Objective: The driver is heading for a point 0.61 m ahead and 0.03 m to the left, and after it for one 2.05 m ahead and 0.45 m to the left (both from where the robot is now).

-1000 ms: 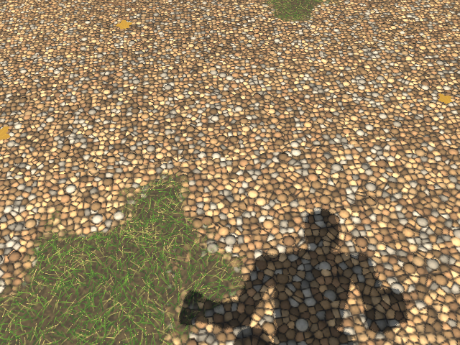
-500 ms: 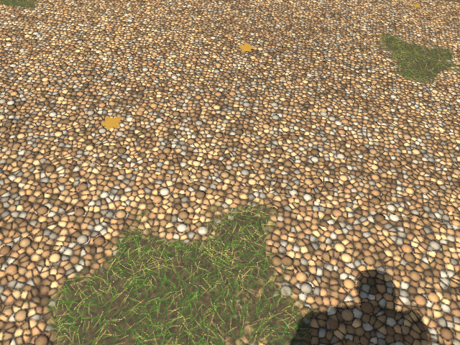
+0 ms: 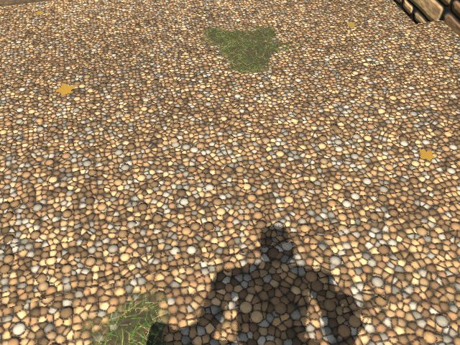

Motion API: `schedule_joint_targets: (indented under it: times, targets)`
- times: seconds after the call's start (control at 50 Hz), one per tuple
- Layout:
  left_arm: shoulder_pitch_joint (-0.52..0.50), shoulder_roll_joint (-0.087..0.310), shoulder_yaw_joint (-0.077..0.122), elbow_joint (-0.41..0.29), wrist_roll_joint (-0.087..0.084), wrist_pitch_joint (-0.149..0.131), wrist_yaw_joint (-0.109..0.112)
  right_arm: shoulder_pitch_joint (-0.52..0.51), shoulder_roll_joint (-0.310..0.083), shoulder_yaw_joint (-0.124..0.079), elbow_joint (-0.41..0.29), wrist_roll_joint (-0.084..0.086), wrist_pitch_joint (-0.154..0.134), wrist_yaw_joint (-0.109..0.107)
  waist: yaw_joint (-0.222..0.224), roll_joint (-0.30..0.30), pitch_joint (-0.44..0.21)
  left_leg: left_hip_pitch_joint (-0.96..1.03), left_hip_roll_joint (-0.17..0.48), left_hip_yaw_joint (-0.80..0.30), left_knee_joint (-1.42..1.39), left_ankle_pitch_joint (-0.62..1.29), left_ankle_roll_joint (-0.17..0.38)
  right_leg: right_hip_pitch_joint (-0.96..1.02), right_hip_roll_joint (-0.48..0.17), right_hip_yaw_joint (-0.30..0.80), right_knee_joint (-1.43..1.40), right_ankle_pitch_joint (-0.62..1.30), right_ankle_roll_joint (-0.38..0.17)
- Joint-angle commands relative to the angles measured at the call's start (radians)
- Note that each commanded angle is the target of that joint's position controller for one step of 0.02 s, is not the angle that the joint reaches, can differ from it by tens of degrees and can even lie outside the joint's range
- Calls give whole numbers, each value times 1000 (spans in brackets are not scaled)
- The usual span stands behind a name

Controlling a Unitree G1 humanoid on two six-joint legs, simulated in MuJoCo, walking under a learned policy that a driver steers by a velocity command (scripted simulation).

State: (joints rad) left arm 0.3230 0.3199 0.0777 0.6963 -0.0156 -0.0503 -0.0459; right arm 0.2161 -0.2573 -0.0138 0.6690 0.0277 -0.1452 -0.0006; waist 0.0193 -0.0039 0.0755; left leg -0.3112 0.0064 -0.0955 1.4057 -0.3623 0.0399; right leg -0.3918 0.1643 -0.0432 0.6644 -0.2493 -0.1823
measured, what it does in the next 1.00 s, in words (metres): walks ahead: left foot, then right foot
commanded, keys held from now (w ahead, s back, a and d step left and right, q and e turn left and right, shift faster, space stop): w+e+shift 0.26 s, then w+q+shift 0.74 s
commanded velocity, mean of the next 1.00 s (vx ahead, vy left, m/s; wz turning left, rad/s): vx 0.99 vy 0.00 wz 0.05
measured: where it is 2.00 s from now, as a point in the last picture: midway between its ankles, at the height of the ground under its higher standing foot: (186, 128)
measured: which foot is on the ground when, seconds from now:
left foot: up 0.00-0.30, down 0.32-0.74, up 0.76-1.00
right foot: down 0.00-0.34, up 0.36-0.70, down 0.72-1.00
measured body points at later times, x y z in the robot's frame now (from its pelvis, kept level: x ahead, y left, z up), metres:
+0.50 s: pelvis +0.42 +0.04 +0.02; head +0.43 +0.02 +0.47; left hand +0.66 +0.23 -0.06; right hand +0.36 -0.24 -0.10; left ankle +0.47 +0.15 -0.71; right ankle +0.34 -0.06 -0.62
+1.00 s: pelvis +0.79 -0.06 +0.00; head +0.80 -0.05 +0.45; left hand +0.76 +0.24 -0.13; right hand +1.03 -0.33 -0.06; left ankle +0.96 +0.08 -0.68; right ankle +0.68 -0.21 -0.71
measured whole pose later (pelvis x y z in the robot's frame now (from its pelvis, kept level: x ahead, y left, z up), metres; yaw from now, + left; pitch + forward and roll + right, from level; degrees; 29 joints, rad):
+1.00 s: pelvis +0.79 -0.06 +0.00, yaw +6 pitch +0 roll -4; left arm 0.43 0.31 0.09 0.83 -0.01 -0.13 0.02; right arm 0.15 -0.38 -0.10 0.63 0.02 -0.04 0.06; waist 0.08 0.05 0.02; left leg -0.73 0.08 -0.04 0.85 0.29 0.09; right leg -0.05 0.00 -0.14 0.58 -0.52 0.03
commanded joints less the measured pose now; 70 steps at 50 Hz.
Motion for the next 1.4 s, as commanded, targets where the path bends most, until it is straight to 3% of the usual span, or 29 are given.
schedule_joint_targets:
  times: [0.02,0.12,0.24,0.28,0.32,0.34,0.36,0.38,0.42,0.5,0.58,0.7,0.72,0.74,0.76,0.82,0.9,0.96,1.0,1.1,1.14,1.16,1.18,1.2,1.22,1.24,1.26,1.32,1.4]
  targets:
    - [-29,109,24,-101,15,-38,15,29,-141,-35,-102,-23,-14,-1,-83,71,-14,-352,69,-85,-102,63,-19,190,-265,651,-477,-254,-180]
    - [1,84,10,-67,-16,-30,62,-193,-89,-18,-181,-63,13,-12,-5,-7,72,-211,41,34,-542,342,-118,-91,-124,398,-471,7,-118]
    - [69,92,20,-8,-41,-9,77,-318,-126,-51,-235,8,-4,3,67,-107,-13,-67,-29,-26,-913,450,-135,128,-159,514,-329,-32,-33]
    - [71,92,24,13,-26,6,81,-236,-172,-78,-214,20,-11,7,15,-140,-47,-50,-11,-6,-932,385,-103,279,-213,519,-237,186,-17]
    - [31,65,3,-5,30,13,57,155,-230,-106,-128,11,-4,3,-168,-136,-305,376,66,-18,-818,254,-8,233,-201,405,181,457,37]
    - [201,-55,-26,-18,6,6,51,280,-306,-117,-81,-20,3,8,-96,249,-463,709,252,-505,-930,-148,157,-84,-71,284,597,100,98]
    - [236,-45,-49,-11,-41,-11,50,303,-269,-110,-48,-21,0,31,-91,529,-450,764,347,-925,-1125,-433,239,-332,-52,239,796,-235,121]
    - [115,31,-41,-18,-46,-18,48,245,-154,-86,-65,-10,10,28,-122,339,-280,666,311,-854,-1139,-474,218,-427,-120,237,830,-178,102]
    - [-135,51,-44,-74,1,-57,40,219,-161,-86,-45,-28,35,28,-127,32,-112,430,208,-600,-1133,-162,202,-408,-166,179,720,-131,88]
    - [-182,19,-53,-105,23,-81,27,204,-87,-59,-16,-7,40,30,-43,92,-48,241,113,-454,-1172,45,232,-295,-216,179,376,-94,117]
    - [-326,-6,-76,-162,26,-101,19,186,-169,-80,3,17,49,-1,-49,82,15,-31,101,-371,-1211,74,210,-65,-181,126,25,146,168]
    - [-76,106,5,-93,9,-107,32,192,-148,-77,21,11,74,-2,107,86,-88,-143,54,-295,-907,298,85,469,-188,184,3,281,172]
    - [147,139,31,-48,-5,-100,37,148,-155,-73,-10,-1,80,4,229,29,-218,-200,-11,-232,-611,347,47,656,-207,183,-33,105,154]
    - [227,177,33,-39,-19,-84,42,275,-35,-46,-5,-1,81,9,173,-220,-324,-330,-75,-175,-272,-103,19,809,-403,432,-93,-216,42]
    - [152,201,32,-46,-5,-75,25,377,33,-17,-36,67,69,2,76,-520,-311,-552,-60,-81,-26,-128,12,772,-569,893,-327,-440,-77]
    - [-22,30,3,-57,-5,-80,11,152,-84,-55,-33,31,113,-13,30,-78,1,-580,85,-48,-30,32,38,382,-506,647,-375,-268,-64]
    - [-73,47,20,6,10,-90,29,66,-42,-50,-73,-6,134,28,-19,-27,4,-503,170,-32,-220,156,43,273,-482,330,-351,8,-27]
    - [-38,28,12,47,-1,-106,72,2,-70,-69,-59,-32,96,74,-10,3,-10,-297,77,57,-600,799,51,115,-334,-4,-259,-12,85]
    - [-7,27,5,60,12,-103,93,-32,-59,-69,-70,-7,100,96,-14,-22,-20,-168,54,72,-645,964,61,48,-333,-79,-185,-48,118]
    - [77,86,7,50,-21,-75,64,-77,-92,-70,-72,-21,123,101,-18,24,45,-130,-8,214,-792,792,83,208,-376,-157,104,310,171]
    - [70,126,12,63,-29,-57,62,152,-139,-101,7,-32,131,90,-125,-19,-44,96,5,223,-850,712,131,224,-404,-144,470,633,178]
    - [25,139,15,66,-28,-61,54,371,-199,-136,71,-23,140,75,-251,51,-112,391,14,171,-932,761,210,76,-331,-162,873,592,189]
    - [-96,58,1,45,-13,-68,55,537,-230,-128,145,-13,133,67,-344,205,-39,582,59,80,-998,829,289,-272,-185,-169,1447,-226,202]
    - [40,-11,-28,-56,18,-104,53,450,-319,-127,108,-16,119,61,-127,385,-149,826,76,-100,-672,968,298,-622,-177,18,1401,-441,166]
    - [73,23,-45,-83,24,-127,42,413,-301,-132,43,-2,120,57,-127,261,-314,856,143,-316,-730,769,409,-674,-200,127,1297,-428,160]
    - [-5,94,-29,-131,-26,-153,38,332,-294,-129,1,-25,101,48,-99,95,-384,803,281,-628,-994,138,454,-720,-212,221,1026,-250,139]
    - [-86,110,-14,-126,-32,-148,59,168,-252,-111,-24,-35,92,37,-16,-99,-225,479,314,-758,-1133,-134,422,-650,-249,220,844,-126,170]
    - [-58,107,-10,-82,11,-68,91,-33,-134,-68,-61,-54,53,14,84,-122,27,-124,230,-675,-1093,47,389,-445,-318,279,522,-40,292]
    - [-293,26,-31,-164,43,-87,51,108,-168,-82,19,-6,53,-42,-37,-36,3,-342,-15,-336,-1052,123,270,0,-192,101,94,370,251]
Keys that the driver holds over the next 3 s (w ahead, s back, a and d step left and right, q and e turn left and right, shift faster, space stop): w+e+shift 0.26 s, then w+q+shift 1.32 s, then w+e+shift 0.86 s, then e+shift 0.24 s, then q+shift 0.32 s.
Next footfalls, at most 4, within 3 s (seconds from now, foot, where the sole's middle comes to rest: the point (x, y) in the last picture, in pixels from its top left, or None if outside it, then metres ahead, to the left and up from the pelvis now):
0.32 left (196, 329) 0.51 0.13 -0.75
0.72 right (309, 264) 0.72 -0.21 -0.75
1.18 left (229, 198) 1.09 0.05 -0.91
1.48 right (245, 129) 1.47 -0.02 -0.91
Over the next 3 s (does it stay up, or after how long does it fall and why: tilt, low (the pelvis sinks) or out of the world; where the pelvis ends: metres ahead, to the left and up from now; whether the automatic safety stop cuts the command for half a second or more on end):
stays up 2.22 0.69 -0.48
